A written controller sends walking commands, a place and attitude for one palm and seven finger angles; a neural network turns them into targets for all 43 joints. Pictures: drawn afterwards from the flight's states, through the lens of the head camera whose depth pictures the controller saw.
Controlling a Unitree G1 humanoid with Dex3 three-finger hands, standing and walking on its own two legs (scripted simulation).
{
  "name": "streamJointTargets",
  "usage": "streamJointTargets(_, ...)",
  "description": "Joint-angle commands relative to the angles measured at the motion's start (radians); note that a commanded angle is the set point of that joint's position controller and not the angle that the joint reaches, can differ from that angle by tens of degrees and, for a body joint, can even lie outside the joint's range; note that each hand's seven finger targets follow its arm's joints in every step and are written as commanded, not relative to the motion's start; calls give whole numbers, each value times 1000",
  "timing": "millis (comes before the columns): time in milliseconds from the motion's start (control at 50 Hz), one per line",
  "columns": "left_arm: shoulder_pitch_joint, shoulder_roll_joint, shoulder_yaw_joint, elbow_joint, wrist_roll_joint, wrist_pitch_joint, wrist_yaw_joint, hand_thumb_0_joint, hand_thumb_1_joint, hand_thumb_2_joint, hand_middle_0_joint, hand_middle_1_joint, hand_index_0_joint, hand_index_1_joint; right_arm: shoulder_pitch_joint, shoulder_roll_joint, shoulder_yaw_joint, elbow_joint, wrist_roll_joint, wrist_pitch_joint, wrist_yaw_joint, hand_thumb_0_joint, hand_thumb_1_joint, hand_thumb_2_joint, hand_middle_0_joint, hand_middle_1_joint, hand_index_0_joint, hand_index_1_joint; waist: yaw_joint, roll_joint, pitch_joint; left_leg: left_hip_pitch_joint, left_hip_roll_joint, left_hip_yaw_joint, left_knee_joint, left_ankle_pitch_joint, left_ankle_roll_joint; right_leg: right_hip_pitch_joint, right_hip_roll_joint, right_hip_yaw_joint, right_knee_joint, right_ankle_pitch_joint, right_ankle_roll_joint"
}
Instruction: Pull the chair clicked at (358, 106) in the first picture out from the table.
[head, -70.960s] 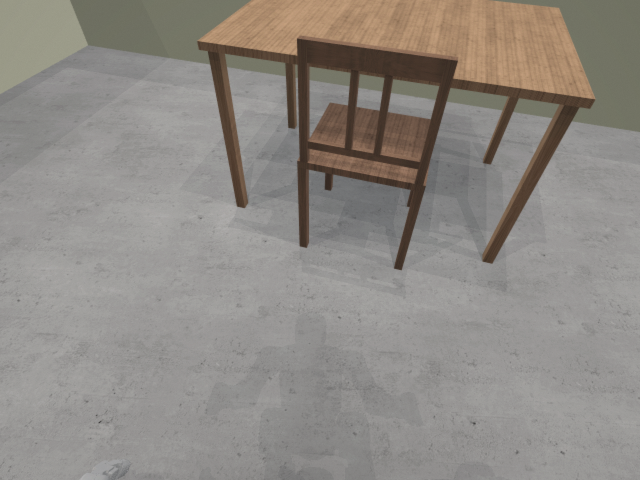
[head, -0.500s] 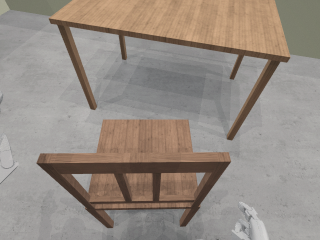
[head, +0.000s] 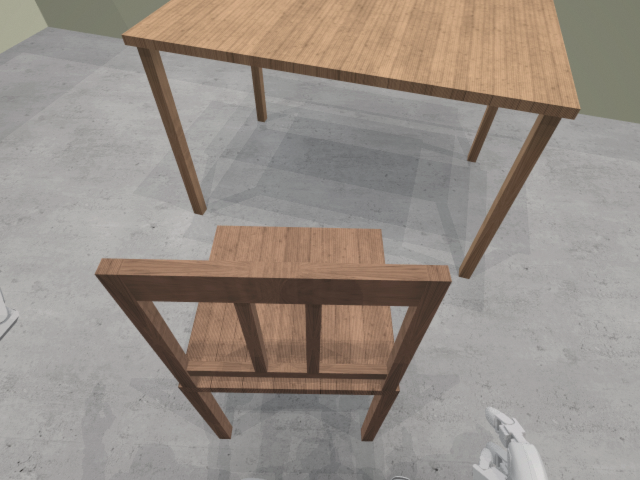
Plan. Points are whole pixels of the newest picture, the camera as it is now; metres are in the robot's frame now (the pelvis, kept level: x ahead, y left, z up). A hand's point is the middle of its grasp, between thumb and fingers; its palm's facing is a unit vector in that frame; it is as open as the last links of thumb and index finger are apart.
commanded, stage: step back with the hand held close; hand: left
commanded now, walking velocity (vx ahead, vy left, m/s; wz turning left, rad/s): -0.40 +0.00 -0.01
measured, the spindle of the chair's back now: (253, 336) +0.33 +0.14 -0.10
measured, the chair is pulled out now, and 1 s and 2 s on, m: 0.57 0.57 0.57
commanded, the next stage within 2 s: stop stepping back and stand still in 0.74 s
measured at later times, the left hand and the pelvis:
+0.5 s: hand out of the picture +0.14 +0.29 +0.18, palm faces +0.44 -0.74 -0.51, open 7.4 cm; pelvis -0.07 +0.03 +0.00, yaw +1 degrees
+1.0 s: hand out of the picture +0.07 +0.29 +0.17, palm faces +0.34 -0.77 -0.54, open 7.4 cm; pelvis -0.14 +0.03 +0.01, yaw -3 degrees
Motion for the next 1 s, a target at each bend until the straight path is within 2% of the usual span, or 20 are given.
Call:
streamJointTargets(0,-60,166,61,-72,3,-20,11,0,900,900,-200,-300,-200,-300,-71,-126,-49,-125,-5,-42,2,0,-900,-900,200,300,200,300,-26,-179,-122,-19,-26,58,25,-112,51,27,-189,195,-306,-228,-99)
streamJointTargets(80,-27,195,97,-129,2,-19,13,0,900,900,-200,-300,-200,-300,-119,-123,-33,-153,0,-21,-1,0,-900,-900,200,300,200,300,-17,-130,-124,-62,22,-7,-155,-162,82,36,-107,105,-239,-365,-52)
streamJointTargets(160,-31,199,131,-283,21,-68,18,0,900,900,-200,-300,-200,-300,-131,-148,-38,-188,6,-55,-11,0,-900,-900,200,300,200,300,-21,247,-133,-422,199,-181,-406,-283,165,351,45,16,178,-132,5)
streamJointTargets(220,24,219,148,-300,13,-80,5,0,900,900,-200,-300,-200,-300,-114,-143,-55,-180,15,-81,-6,0,-900,-900,200,300,200,300,-12,220,-185,-359,174,-113,-281,-68,143,365,33,36,169,25,-2)
streamJointTargets(280,9,200,156,-214,18,-117,-8,0,900,900,-200,-300,-200,-300,-90,-127,-53,-143,3,-110,-6,0,-900,-900,200,300,200,300,-14,152,-82,-370,101,-62,-172,-215,118,253,-13,104,12,42,-49)
streamJointTargets(320,-15,201,140,-152,10,-118,-10,0,900,900,-200,-300,-200,-300,-54,-115,-53,-89,-22,-113,-5,0,-900,-900,200,300,200,300,-37,51,-114,-156,18,13,-55,-52,56,89,-126,210,-135,198,-105)
streamJointTargets(400,-23,212,128,-147,-8,-109,-8,0,900,900,-200,-300,-200,-300,-81,-103,-72,-91,-14,-102,6,0,-900,-900,200,300,200,300,-30,-177,-208,31,-33,48,111,-35,32,2,-230,228,-247,16,-160)
streamJointTargets(460,22,213,150,-169,-7,-110,-10,0,900,900,-200,-300,-200,-300,-123,-104,-59,-117,-7,-86,2,0,-900,-900,200,300,200,300,-28,-87,-179,21,40,-39,-130,13,71,-16,-98,114,-125,-89,-89)
streamJointTargets(500,38,203,156,-224,-12,-132,-14,0,900,900,-200,-300,-200,-300,-142,-134,-54,-142,-5,-105,-7,0,-900,-900,200,300,200,300,-30,203,-170,-128,257,-269,-394,-61,162,65,74,8,220,-235,-9)
streamJointTargets(520,16,228,166,-246,-9,-143,-11,0,900,900,-200,-300,-200,-300,-145,-137,-61,-136,-9,-118,-13,0,-900,-900,200,300,200,300,-48,295,-174,-196,340,-369,-496,-149,227,102,104,59,450,-358,-4)
streamJointTargets(540,-7,201,149,-248,-13,-149,-10,0,900,900,-200,-300,-200,-300,-121,-122,-58,-124,-16,-124,-14,0,-900,-900,200,300,200,300,-57,281,-160,-273,359,-351,-514,-222,242,126,105,111,604,-369,-10)
streamJointTargets(620,-17,212,145,-280,-27,-162,-17,0,900,900,-200,-300,-200,-300,-81,-138,-74,-92,-10,-155,12,0,-900,-900,200,300,200,300,-25,241,-184,-18,241,-127,-314,157,191,48,68,56,356,-366,-19)
streamJointTargets(700,10,216,148,-231,-50,-148,-38,0,900,900,-200,-300,-200,-300,-92,-127,-44,-89,-25,-156,23,0,-900,-900,200,300,200,300,-16,296,-183,-46,207,-152,-322,-13,142,205,70,45,-18,-289,-57)
streamJointTargets(760,9,249,172,-188,-44,-174,-58,0,900,900,-200,-300,-200,-300,-84,-115,-49,-70,-25,-160,33,0,-900,-900,200,300,200,300,-14,154,-207,30,115,-77,-89,11,87,219,0,55,-297,-58,-83)
streamJointTargets(800,0,300,179,-158,-35,-186,-57,0,900,900,-200,-300,-200,-300,-83,-85,-45,-76,-12,-152,34,0,-900,-900,200,300,200,300,-12,-211,-187,-50,-91,122,419,-130,-2,141,-239,248,-398,180,-210)
streamJointTargets(820,-30,290,141,-150,-39,-182,-64,0,900,900,-200,-300,-200,-300,-93,-134,-78,-87,10,-157,35,0,-900,-900,200,300,200,300,1,-433,-193,-213,-177,67,754,-295,4,146,-351,433,-362,478,-279)
streamJointTargets(860,110,202,140,-40,-35,-115,-62,0,900,900,-200,-300,-200,-300,-125,-74,-44,-122,24,-98,29,0,-900,-900,200,300,200,300,-36,-272,-134,-303,-33,-32,703,-206,22,272,-287,196,-156,688,-249)
streamJointTargets(920,37,174,100,-49,-24,-102,-41,0,900,900,-200,-300,-200,-300,-173,-64,20,-175,27,-50,19,0,-900,-900,200,300,200,300,-79,-64,-106,-126,-41,74,-2,-72,62,315,-127,29,38,740,-110)
streamJointTargets(960,43,195,113,-131,-23,-122,-26,0,900,900,-200,-300,-200,-300,-120,-108,-23,-160,15,-76,8,0,-900,-900,200,300,200,300,-75,21,-152,127,-13,85,-386,321,68,272,-59,19,142,391,-69)
streamJointTargets(980,17,182,82,-217,-23,-130,-22,0,900,900,-200,-300,-200,-300,-95,-112,-38,-153,5,-86,18,0,-900,-900,200,300,200,300,-60,79,-158,251,87,18,-388,508,92,174,-20,10,168,24,-49)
